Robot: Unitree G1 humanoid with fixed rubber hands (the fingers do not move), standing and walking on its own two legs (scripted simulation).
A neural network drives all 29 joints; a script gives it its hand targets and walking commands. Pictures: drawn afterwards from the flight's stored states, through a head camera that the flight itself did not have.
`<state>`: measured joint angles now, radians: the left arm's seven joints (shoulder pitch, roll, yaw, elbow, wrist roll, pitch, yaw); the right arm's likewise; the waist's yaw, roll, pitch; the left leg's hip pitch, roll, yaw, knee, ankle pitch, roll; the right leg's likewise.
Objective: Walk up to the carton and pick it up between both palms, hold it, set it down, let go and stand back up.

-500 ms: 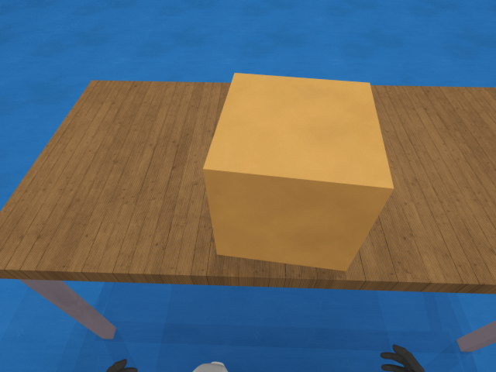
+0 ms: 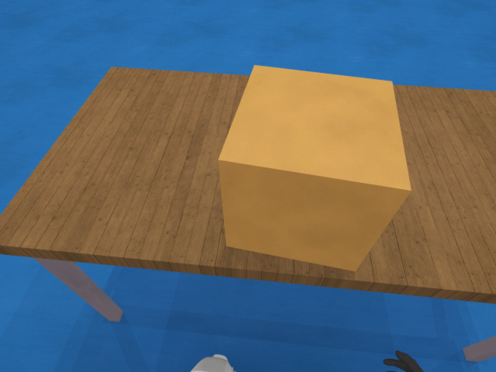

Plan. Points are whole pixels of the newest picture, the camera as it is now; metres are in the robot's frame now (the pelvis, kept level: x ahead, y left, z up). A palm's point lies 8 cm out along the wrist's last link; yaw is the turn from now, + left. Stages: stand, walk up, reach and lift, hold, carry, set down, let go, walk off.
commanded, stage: walk up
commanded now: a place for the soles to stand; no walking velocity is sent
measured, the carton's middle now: (304, 168) +0.47 -0.08 +0.04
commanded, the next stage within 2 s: reach and lift in 0.02 s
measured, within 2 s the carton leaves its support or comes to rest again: neither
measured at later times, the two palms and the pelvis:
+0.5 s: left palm (141, 341) +0.18 +0.20 -0.08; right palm out of the picture +0.11 -0.28 -0.05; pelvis -0.01 -0.03 +0.02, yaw -9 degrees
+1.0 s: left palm (130, 314) +0.21 +0.22 -0.04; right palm (425, 354) +0.16 -0.24 -0.03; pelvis +0.02 -0.01 +0.02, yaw -11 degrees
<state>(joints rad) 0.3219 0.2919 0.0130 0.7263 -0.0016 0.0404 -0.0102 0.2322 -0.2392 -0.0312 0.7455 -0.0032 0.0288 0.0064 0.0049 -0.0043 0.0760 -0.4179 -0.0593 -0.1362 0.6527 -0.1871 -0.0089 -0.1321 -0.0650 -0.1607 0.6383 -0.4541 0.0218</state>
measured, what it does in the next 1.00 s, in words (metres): stands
